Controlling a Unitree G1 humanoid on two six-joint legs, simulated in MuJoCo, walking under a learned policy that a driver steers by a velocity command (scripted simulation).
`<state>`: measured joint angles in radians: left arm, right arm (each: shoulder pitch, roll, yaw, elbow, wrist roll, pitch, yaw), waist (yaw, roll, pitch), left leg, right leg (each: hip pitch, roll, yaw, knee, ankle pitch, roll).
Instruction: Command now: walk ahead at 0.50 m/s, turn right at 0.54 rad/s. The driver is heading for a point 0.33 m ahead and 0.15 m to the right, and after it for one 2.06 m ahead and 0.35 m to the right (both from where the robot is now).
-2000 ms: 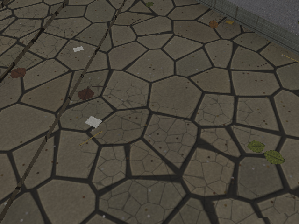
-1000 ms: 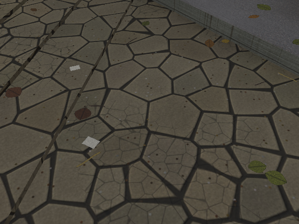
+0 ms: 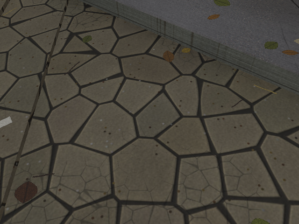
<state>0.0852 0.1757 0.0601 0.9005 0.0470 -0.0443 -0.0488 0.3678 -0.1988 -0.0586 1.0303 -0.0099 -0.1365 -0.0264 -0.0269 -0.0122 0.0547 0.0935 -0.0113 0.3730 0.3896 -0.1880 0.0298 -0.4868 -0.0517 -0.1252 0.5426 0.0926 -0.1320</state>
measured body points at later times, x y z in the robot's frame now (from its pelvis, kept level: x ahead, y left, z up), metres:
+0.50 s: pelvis +0.29 +0.01 -0.02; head +0.33 +0.00 +0.43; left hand +0.34 +0.28 -0.15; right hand +0.44 -0.27 -0.11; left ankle +0.46 +0.09 -0.74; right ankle +0.15 -0.06 -0.75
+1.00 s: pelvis +0.46 -0.03 -0.02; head +0.48 -0.05 +0.43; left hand +0.69 +0.12 -0.14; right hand +0.38 -0.27 -0.16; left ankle +0.47 +0.09 -0.75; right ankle +0.48 -0.14 -0.76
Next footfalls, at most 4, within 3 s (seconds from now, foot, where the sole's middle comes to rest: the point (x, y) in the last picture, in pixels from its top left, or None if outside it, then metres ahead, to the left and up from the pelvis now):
0.04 right None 0.19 -0.06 -0.79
0.54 left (144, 215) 0.53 0.07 -0.79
0.96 right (194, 216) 0.51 -0.15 -0.79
2.70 left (190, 138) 0.93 -0.19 -0.79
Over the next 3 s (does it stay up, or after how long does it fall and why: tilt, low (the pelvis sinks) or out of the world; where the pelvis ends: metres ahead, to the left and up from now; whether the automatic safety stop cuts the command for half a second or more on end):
stays up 0.90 -0.23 -0.01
